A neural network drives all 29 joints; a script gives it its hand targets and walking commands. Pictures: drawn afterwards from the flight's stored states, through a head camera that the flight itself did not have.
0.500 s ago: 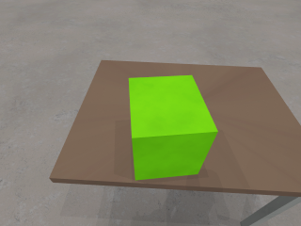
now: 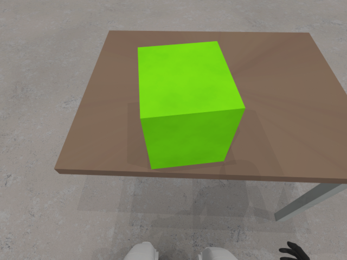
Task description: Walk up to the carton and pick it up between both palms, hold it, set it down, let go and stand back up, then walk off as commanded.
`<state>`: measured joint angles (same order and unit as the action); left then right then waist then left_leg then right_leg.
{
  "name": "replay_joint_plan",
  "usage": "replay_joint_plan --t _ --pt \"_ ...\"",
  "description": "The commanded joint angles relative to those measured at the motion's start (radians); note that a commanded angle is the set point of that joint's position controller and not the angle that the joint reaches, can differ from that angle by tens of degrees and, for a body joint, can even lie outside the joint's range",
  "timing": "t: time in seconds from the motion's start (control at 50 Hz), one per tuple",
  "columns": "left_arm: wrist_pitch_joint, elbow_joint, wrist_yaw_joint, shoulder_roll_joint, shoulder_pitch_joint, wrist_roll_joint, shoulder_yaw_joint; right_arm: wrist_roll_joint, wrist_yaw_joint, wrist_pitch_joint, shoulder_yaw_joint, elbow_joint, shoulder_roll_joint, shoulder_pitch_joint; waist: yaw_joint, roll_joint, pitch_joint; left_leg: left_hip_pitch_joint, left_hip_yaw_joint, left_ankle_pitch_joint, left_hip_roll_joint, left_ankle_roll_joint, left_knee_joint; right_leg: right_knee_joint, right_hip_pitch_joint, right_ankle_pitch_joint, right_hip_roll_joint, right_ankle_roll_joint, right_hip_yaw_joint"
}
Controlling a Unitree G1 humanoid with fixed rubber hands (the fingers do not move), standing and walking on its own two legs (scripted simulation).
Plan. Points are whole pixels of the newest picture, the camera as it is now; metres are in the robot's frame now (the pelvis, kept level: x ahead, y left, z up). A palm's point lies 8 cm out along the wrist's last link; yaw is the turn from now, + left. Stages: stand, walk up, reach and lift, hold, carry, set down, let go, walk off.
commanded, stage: walk off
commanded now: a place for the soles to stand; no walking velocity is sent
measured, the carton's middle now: (183, 107) +0.48 +0.01 +0.02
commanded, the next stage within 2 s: none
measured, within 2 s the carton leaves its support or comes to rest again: neither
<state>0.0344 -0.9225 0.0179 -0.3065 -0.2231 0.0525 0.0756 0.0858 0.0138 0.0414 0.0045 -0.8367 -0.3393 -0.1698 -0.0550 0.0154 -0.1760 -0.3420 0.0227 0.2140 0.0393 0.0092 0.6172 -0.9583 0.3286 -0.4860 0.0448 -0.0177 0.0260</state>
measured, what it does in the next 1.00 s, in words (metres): walks backwards: right foot, then left foot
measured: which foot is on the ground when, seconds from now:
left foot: down 0.00-0.12, up 0.14-0.92, down 0.94-1.00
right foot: up 0.00-0.10, down 0.12-0.98, up 1.00-1.00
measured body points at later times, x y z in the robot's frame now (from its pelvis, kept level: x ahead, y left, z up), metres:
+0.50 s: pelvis -0.13 -0.07 -0.01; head -0.07 -0.12 +0.43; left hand -0.06 +0.25 -0.10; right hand -0.02 -0.37 -0.17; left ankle -0.13 +0.13 -0.64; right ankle -0.08 -0.11 -0.72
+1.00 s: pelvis -0.26 +0.07 -0.03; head -0.21 +0.07 +0.41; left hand -0.17 +0.38 -0.15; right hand -0.18 -0.24 -0.15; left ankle -0.24 +0.17 -0.72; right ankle -0.10 -0.10 -0.71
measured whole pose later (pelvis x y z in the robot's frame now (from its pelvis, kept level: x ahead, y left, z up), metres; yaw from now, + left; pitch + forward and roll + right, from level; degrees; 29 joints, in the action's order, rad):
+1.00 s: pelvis -0.26 +0.07 -0.03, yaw +2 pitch -6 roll -2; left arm 0.06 -0.79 0.04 -0.31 -0.15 0.05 0.08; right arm 0.09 0.02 0.07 0.00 -0.83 -0.43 -0.27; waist -0.05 0.05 -0.23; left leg -0.35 0.11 0.47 -0.08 -0.03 0.93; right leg -0.84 0.53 -0.36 -0.08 -0.01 0.00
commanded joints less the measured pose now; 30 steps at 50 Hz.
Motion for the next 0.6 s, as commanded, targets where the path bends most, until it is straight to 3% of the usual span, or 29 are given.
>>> replay_joint_plan --t 0.0,0.02,0.04,0.06,0.08,0.1,0.12,0.14,0.16,0.2,0.22,0.32,0.34,0.42,0.5,0.54,0.58 --pt "0.012 0.112 -0.004 -0.256 -0.078 -0.045 0.061 -0.128 0.046 -0.013 0.121 0.139 -0.305 0.131 0.042 0.250 0.143 -0.059 0.328 -0.459 0.339 -0.266 -0.155 -0.098 -0.003 -0.129 -0.031 -0.020 -0.194" --pt "0.006 0.107 -0.003 -0.252 -0.088 -0.044 0.064 -0.129 0.047 -0.010 0.122 0.143 -0.298 0.143 0.031 0.244 0.133 -0.039 0.311 -0.464 0.319 -0.233 -0.103 0.064 0.000 -0.115 -0.068 -0.016 -0.206" --pt "0.004 0.093 -0.005 -0.256 -0.116 -0.044 0.064 -0.121 0.045 -0.003 0.118 0.146 -0.293 0.168 0.003 0.212 0.153 -0.027 0.262 -0.410 0.259 -0.187 -0.030 0.256 -0.043 -0.039 -0.091 -0.013 -0.179" --pt "-0.007 0.071 -0.007 -0.250 -0.150 -0.043 0.064 -0.118 0.043 0.006 0.116 0.152 -0.279 0.190 -0.035 0.143 0.140 -0.050 0.190 -0.330 0.164 -0.136 0.103 0.486 -0.088 0.104 -0.120 -0.007 -0.185" --pt "-0.018 0.079 -0.002 -0.299 -0.119 -0.037 0.077 -0.106 0.041 0.014 0.109 0.147 -0.235 0.150 -0.022 -0.036 0.118 -0.130 0.123 -0.149 -0.003 -0.077 0.276 0.613 -0.114 0.397 -0.222 0.008 -0.346" --pt "-0.023 0.101 0.006 -0.370 -0.079 -0.024 0.087 -0.091 0.040 0.023 0.103 0.153 -0.195 0.106 0.011 -0.209 0.136 -0.239 0.106 0.353 -0.172 -0.051 0.412 0.551 -0.137 0.759 -0.337 -0.012 -0.474" --pt "-0.019 0.138 0.005 -0.384 -0.035 -0.021 0.080 -0.092 0.046 0.037 0.114 0.135 -0.208 0.032 0.053 -0.127 0.174 -0.187 0.200 0.395 -0.184 -0.047 0.525 0.523 -0.099 0.822 -0.361 -0.034 -0.462" --pt "-0.022 0.151 0.012 -0.402 -0.005 -0.010 0.083 -0.096 0.053 0.046 0.119 0.126 -0.225 0.049 0.030 -0.115 0.154 -0.197 0.278 0.391 -0.207 -0.037 0.591 0.568 -0.033 0.687 -0.387 -0.036 -0.502" --pt "-0.019 0.158 0.023 -0.399 0.050 -0.007 0.082 -0.094 0.056 0.054 0.126 0.110 -0.257 0.049 0.036 -0.109 0.088 -0.211 0.310 0.360 -0.206 -0.031 0.637 0.620 0.024 0.504 -0.396 -0.008 -0.512" --pt "-0.019 0.165 0.035 -0.335 0.099 -0.012 0.075 -0.088 0.054 0.060 0.128 0.085 -0.265 0.013 0.068 -0.102 0.015 -0.242 0.306 0.262 -0.208 -0.014 0.638 0.606 -0.017 0.441 -0.306 0.078 -0.415" --pt "-0.024 0.158 0.038 -0.325 0.093 -0.016 0.072 -0.090 0.052 0.060 0.129 0.081 -0.266 0.002 0.071 -0.100 0.012 -0.267 0.296 0.235 -0.208 -0.004 0.637 0.591 -0.065 0.474 -0.286 0.120 -0.397" --pt "-0.042 0.181 0.055 -0.283 0.007 -0.026 0.081 -0.092 0.038 0.045 0.123 0.091 -0.249 -0.070 0.042 -0.097 0.189 -0.296 0.234 0.230 -0.207 0.025 0.628 0.476 -0.397 0.775 -0.264 0.141 -0.350" --pt "-0.042 0.181 0.056 -0.288 0.000 -0.028 0.082 -0.093 0.039 0.044 0.122 0.090 -0.245 -0.071 0.035 -0.111 0.203 -0.295 0.230 0.239 -0.206 0.028 0.628 0.474 -0.411 0.773 -0.262 0.150 -0.346" --pt "-0.041 0.200 0.062 -0.282 0.015 -0.036 0.087 -0.091 0.038 0.050 0.123 0.078 -0.253 -0.074 0.034 -0.106 0.174 -0.236 0.195 0.229 -0.197 0.031 0.638 0.542 -0.323 0.659 -0.263 0.162 -0.354" --pt "-0.039 0.216 0.059 -0.295 0.073 -0.038 0.093 -0.094 0.031 0.062 0.129 0.056 -0.272 -0.118 0.054 -0.094 0.119 -0.173 0.192 0.209 -0.195 0.027 0.631 0.652 -0.177 0.317 -0.270 0.176 -0.366" --pt "-0.041 0.222 0.056 -0.303 0.100 -0.038 0.095 -0.094 0.027 0.062 0.136 0.049 -0.285 -0.133 0.064 -0.058 0.107 -0.163 0.204 0.212 -0.186 0.025 0.666 0.690 -0.107 0.133 -0.296 0.126 -0.408" --pt "-0.042 0.226 0.053 -0.313 0.121 -0.039 0.098 -0.091 0.024 0.062 0.139 0.044 -0.293 -0.149 0.072 -0.058 0.098 -0.166 0.220 0.212 -0.176 0.025 0.695 0.709 -0.057 -0.033 -0.316 0.070 -0.435"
